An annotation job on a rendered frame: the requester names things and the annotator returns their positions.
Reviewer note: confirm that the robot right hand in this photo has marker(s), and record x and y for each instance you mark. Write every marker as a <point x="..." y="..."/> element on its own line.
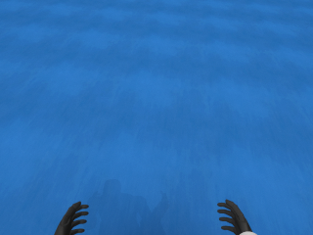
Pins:
<point x="238" y="219"/>

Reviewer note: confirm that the robot left hand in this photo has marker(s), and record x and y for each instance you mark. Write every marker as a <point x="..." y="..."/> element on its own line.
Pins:
<point x="68" y="221"/>

